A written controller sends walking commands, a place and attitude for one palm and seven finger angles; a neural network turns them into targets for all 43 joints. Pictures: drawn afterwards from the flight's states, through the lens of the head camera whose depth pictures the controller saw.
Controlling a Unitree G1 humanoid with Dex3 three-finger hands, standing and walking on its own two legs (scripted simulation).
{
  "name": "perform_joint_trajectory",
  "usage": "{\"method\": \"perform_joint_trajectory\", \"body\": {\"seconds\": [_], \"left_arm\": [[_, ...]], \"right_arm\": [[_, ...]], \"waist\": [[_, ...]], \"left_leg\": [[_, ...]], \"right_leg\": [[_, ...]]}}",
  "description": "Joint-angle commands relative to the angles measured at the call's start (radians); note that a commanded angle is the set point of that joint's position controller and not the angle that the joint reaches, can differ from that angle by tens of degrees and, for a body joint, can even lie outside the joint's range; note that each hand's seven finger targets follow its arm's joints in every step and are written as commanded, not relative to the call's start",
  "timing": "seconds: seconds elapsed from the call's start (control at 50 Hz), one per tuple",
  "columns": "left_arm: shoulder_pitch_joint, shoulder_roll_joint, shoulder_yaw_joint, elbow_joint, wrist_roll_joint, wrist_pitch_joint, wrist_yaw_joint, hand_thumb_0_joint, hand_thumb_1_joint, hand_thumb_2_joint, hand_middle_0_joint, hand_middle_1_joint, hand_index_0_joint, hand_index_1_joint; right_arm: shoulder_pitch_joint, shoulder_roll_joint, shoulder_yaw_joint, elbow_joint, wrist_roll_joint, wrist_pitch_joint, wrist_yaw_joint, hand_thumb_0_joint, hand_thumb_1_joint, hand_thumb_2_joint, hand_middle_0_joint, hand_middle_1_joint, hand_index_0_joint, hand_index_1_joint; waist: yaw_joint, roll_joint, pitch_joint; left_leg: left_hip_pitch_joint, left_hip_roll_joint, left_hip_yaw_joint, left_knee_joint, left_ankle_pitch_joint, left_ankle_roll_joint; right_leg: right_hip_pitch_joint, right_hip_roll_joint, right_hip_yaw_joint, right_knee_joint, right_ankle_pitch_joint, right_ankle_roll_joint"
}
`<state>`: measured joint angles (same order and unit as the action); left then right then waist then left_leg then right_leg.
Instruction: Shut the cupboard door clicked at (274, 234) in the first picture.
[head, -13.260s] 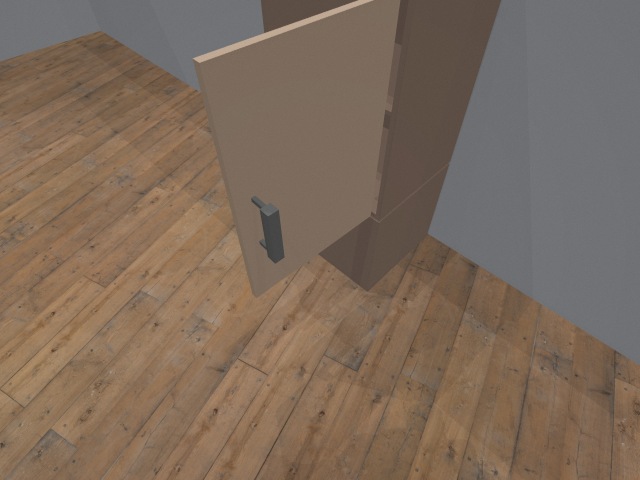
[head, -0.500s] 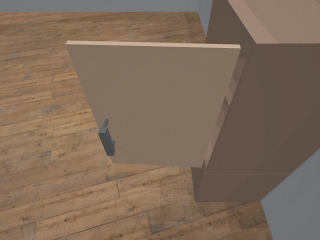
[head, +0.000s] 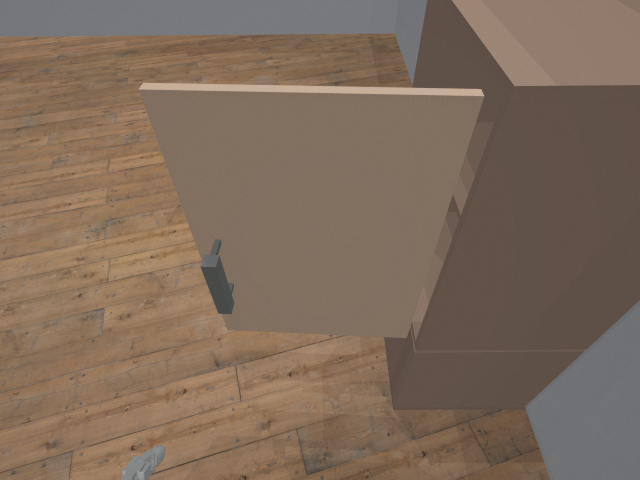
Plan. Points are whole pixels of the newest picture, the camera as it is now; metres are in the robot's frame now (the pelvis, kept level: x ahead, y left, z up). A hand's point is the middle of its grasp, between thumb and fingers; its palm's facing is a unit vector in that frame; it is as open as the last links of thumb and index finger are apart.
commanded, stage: raise the hand and make a fist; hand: left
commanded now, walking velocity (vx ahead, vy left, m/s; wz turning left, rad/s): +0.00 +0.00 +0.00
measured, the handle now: (221, 276) +0.47 +0.21 -0.09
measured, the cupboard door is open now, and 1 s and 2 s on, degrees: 87 87 87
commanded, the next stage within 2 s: bring the fist close to the handle in 1.80 s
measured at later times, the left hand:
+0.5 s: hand out of the picture +0.13 +0.17 -0.05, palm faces +0.10 -0.99 -0.06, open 5.2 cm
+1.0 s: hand (205, 474) +0.15 +0.16 -0.09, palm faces -0.12 -0.99 -0.03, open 3.3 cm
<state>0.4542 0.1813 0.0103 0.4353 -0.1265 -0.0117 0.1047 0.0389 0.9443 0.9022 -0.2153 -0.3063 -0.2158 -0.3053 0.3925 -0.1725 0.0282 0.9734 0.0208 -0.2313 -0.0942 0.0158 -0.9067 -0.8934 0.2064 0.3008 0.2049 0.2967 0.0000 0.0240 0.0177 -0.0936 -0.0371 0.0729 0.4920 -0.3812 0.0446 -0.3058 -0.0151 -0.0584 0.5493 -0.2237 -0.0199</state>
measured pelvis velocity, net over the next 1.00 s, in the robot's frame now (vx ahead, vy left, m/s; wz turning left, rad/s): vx -0.05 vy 0.00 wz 0.06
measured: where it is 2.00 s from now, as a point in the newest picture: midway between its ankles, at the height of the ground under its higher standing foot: outside the picture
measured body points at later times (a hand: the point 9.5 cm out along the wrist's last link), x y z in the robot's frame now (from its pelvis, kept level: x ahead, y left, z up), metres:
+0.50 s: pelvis -0.06 -0.01 -0.12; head +0.03 +0.00 +0.32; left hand +0.12 +0.23 -0.04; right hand +0.21 -0.20 -0.18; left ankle -0.07 +0.08 -0.73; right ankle +0.04 -0.11 -0.73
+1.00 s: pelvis -0.05 +0.00 -0.12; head +0.04 +0.02 +0.32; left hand +0.15 +0.22 -0.08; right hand +0.15 -0.25 -0.18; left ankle -0.07 +0.08 -0.73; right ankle +0.04 -0.11 -0.73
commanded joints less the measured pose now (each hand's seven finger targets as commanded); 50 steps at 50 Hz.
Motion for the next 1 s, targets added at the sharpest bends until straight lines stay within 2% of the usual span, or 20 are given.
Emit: {"method": "perform_joint_trajectory", "body": {"seconds": [0.0,0.02,0.06,0.1,0.16,0.22,0.28,0.32,0.36,0.44,0.5,0.52,0.58,0.62,0.66,0.76,0.82,0.88,0.92,0.98], "left_arm": [[-0.243,-0.054,-0.063,-0.316,-0.025,-0.188,-0.015,0.0,0.9,0.9,-0.31,-0.42,-0.31,-0.42],[-0.154,-0.033,-0.001,-0.22,-0.027,-0.24,-0.044,0.0,0.9,0.9,-0.328,-0.44,-0.328,-0.44],[0.09,-0.095,0.01,-0.111,-0.066,-0.375,-0.135,0.0,0.9,0.9,-0.365,-0.48,-0.365,-0.48],[0.209,-0.064,0.07,-0.171,-0.117,-0.534,-0.261,0.0,0.9,0.9,-0.402,-0.52,-0.402,-0.52],[0.21,0.061,0.171,-0.185,-0.103,-0.695,-0.407,0.0,0.9,0.9,-0.457,-0.58,-0.457,-0.58],[0.084,0.12,0.178,-0.314,-0.064,-0.664,-0.386,0.0,0.9,0.9,-0.512,-0.64,-0.512,-0.64],[-0.108,0.122,0.171,-0.584,-0.087,-0.695,-0.314,0.0,0.9,0.9,-0.567,-0.7,-0.567,-0.7],[-0.277,0.141,0.159,-0.824,-0.117,-0.762,-0.285,0.0,0.9,0.9,-0.603,-0.74,-0.603,-0.74],[-0.213,0.068,0.056,-0.878,-0.116,-0.797,-0.296,0.0,0.9,0.9,-0.64,-0.78,-0.64,-0.78],[-0.238,0.058,-0.046,-0.77,-0.116,-0.722,-0.395,0.0,0.9,0.9,-0.713,-0.86,-0.713,-0.86],[-0.064,0.111,0.009,-0.567,-0.085,-0.509,-0.447,0.0,0.9,0.9,-0.768,-0.92,-0.768,-0.92],[-0.002,0.147,0.062,-0.497,-0.083,-0.426,-0.458,0.0,0.9,0.9,-0.787,-0.94,-0.787,-0.94],[0.026,0.193,0.193,-0.621,-0.138,-0.271,-0.435,0.0,0.9,0.9,-0.842,-1.0,-0.842,-1.0],[0.034,0.195,0.277,-0.705,-0.182,-0.276,-0.358,0.0,0.9,0.9,-0.878,-1.04,-0.878,-1.04],[0.024,0.157,0.281,-0.776,-0.201,-0.35,-0.281,0.0,0.9,0.9,-0.915,-1.08,-0.915,-1.08],[-0.05,0.085,0.098,-0.714,-0.109,-0.577,-0.263,0.0,0.9,0.9,-1.007,-1.18,-1.007,-1.18],[-0.081,0.04,-0.016,-0.61,-0.098,-0.588,-0.362,0.0,0.9,0.9,-1.062,-1.24,-1.062,-1.24],[-0.075,0.157,0.078,-0.617,-0.114,-0.538,-0.42,0.0,0.9,0.9,-1.117,-1.3,-1.117,-1.3],[-0.064,0.252,0.195,-0.682,-0.127,-0.515,-0.408,0.0,0.9,0.9,-1.153,-1.34,-1.153,-1.34],[-0.009,0.216,0.255,-0.781,-0.176,-0.509,-0.355,0.0,0.9,0.9,-1.208,-1.4,-1.208,-1.4]], "right_arm": [[-0.145,-0.205,-0.063,-0.279,-0.004,-0.147,0.028,0.0,-0.9,-0.9,0.2,0.3,0.2,0.3],[-0.148,-0.201,-0.079,-0.317,-0.009,-0.151,0.037,0.0,-0.9,-0.9,0.2,0.3,0.2,0.3],[-0.171,-0.185,-0.091,-0.393,-0.02,-0.159,0.065,0.0,-0.9,-0.9,0.2,0.3,0.2,0.3],[-0.214,-0.196,-0.107,-0.474,-0.031,-0.139,0.1,0.0,-0.9,-0.9,0.2,0.3,0.2,0.3],[-0.282,-0.214,-0.127,-0.564,-0.032,-0.087,0.141,0.0,-0.9,-0.9,0.2,0.3,0.2,0.3],[-0.307,-0.201,-0.123,-0.631,-0.027,-0.039,0.138,0.0,-0.9,-0.9,0.2,0.3,0.2,0.3],[-0.268,-0.186,-0.117,-0.668,-0.032,-0.042,0.124,0.0,-0.9,-0.9,0.2,0.3,0.2,0.3],[-0.234,-0.187,-0.111,-0.655,-0.042,-0.041,0.107,0.0,-0.9,-0.9,0.2,0.3,0.2,0.3],[-0.223,-0.19,-0.104,-0.629,-0.036,-0.052,0.093,0.0,-0.9,-0.9,0.2,0.3,0.2,0.3],[-0.205,-0.221,-0.086,-0.603,-0.022,-0.057,0.066,0.0,-0.9,-0.9,0.2,0.3,0.2,0.3],[-0.194,-0.226,-0.085,-0.629,0.013,-0.032,0.053,0.0,-0.9,-0.9,0.2,0.3,0.2,0.3],[-0.218,-0.224,-0.084,-0.641,0.025,-0.014,0.051,0.0,-0.9,-0.9,0.2,0.3,0.2,0.3],[-0.275,-0.2,-0.08,-0.717,0.038,0.027,0.05,0.0,-0.9,-0.9,0.2,0.3,0.2,0.3],[-0.3,-0.167,-0.071,-0.724,0.029,0.035,0.046,0.0,-0.9,-0.9,0.2,0.3,0.2,0.3],[-0.263,-0.144,-0.072,-0.707,0.018,0.02,0.043,0.0,-0.9,-0.9,0.2,0.3,0.2,0.3],[-0.211,-0.173,-0.071,-0.64,-0.013,-0.021,0.056,0.0,-0.9,-0.9,0.2,0.3,0.2,0.3],[-0.194,-0.212,-0.073,-0.642,-0.001,-0.035,0.05,0.0,-0.9,-0.9,0.2,0.3,0.2,0.3],[-0.173,-0.23,-0.087,-0.657,0.016,-0.046,0.039,0.0,-0.9,-0.9,0.2,0.3,0.2,0.3],[-0.182,-0.228,-0.089,-0.668,0.013,-0.036,0.034,0.0,-0.9,-0.9,0.2,0.3,0.2,0.3],[-0.185,-0.193,-0.089,-0.685,0.008,-0.011,0.039,0.0,-0.9,-0.9,0.2,0.3,0.2,0.3]], "waist": [[-0.078,-0.163,0.1],[-0.047,-0.236,0.114],[0.015,-0.443,0.039],[0.061,-0.444,-0.086],[0.084,-0.112,-0.17],[0.101,0.085,-0.217],[0.062,0.149,-0.374],[-0.008,0.127,-0.479],[-0.039,0.11,-0.507],[-0.121,0.016,-0.402],[-0.071,-0.112,-0.366],[-0.025,-0.118,-0.379],[0.06,-0.123,-0.51],[0.1,-0.103,-0.527],[0.092,-0.082,-0.514],[-0.018,-0.016,-0.359],[-0.078,-0.051,-0.267],[-0.043,-0.023,-0.349],[0.011,0.029,-0.431],[0.053,0.056,-0.513]], "left_leg": [[-0.356,0.044,-0.151,0.018,0.171,-0.057],[-0.427,0.026,-0.142,0.061,0.111,-0.054],[-0.566,0.006,-0.116,0.181,0.029,-0.049],[-0.651,-0.018,-0.076,0.275,0.016,-0.071],[-0.742,-0.041,-0.051,0.402,0.047,-0.084],[-0.824,-0.041,-0.045,0.459,0.031,-0.073],[-0.814,-0.016,-0.07,0.521,0.043,-0.052],[-0.776,-0.003,-0.105,0.588,0.078,-0.044],[-0.753,0.014,-0.128,0.619,0.104,-0.038],[-0.88,0.026,-0.146,0.686,-0.022,-0.012],[-0.972,0.025,-0.144,0.636,-0.127,-0.012],[-0.984,0.018,-0.132,0.614,-0.108,-0.013],[-0.964,-0.01,-0.11,0.557,-0.065,-0.026],[-0.952,-0.007,-0.108,0.553,-0.024,-0.032],[-0.932,0.001,-0.113,0.545,0.018,-0.04],[-0.945,0.017,-0.13,0.586,-0.041,-0.04],[-0.969,0.016,-0.148,0.597,-0.154,-0.026],[-0.952,0.009,-0.147,0.578,-0.158,-0.025],[-0.912,0.008,-0.143,0.557,-0.066,-0.034],[-0.845,0.004,-0.132,0.54,0.115,-0.056]], "right_leg": [[-0.122,-0.017,-0.019,-0.001,-0.051,0.002],[-0.157,-0.026,-0.017,0.008,-0.137,-0.003],[-0.203,-0.031,0.004,0.082,-0.264,-0.001],[-0.153,-0.038,0.04,0.165,-0.222,-0.011],[-0.192,-0.053,0.079,0.323,-0.068,-0.045],[-0.329,-0.037,0.076,0.44,-0.11,-0.054],[-0.402,-0.019,0.071,0.508,-0.112,-0.043],[-0.435,-0.002,0.08,0.544,-0.076,-0.032],[-0.482,0.0,0.078,0.549,-0.073,-0.03],[-0.538,-0.003,0.081,0.518,-0.195,-0.012],[-0.488,-0.014,0.084,0.462,-0.335,0.002],[-0.441,-0.013,0.087,0.462,-0.325,-0.004],[-0.287,-0.031,0.092,0.455,-0.294,0.008],[-0.252,-0.023,0.086,0.47,-0.262,-0.001],[-0.256,-0.02,0.074,0.48,-0.191,-0.006],[-0.495,-0.014,0.038,0.526,-0.251,-0.015],[-0.583,-0.019,0.046,0.495,-0.36,-0.015],[-0.526,-0.024,0.066,0.478,-0.361,-0.011],[-0.462,-0.013,0.044,0.515,-0.274,-0.021],[-0.366,-0.005,0.015,0.549,-0.095,-0.02]]}}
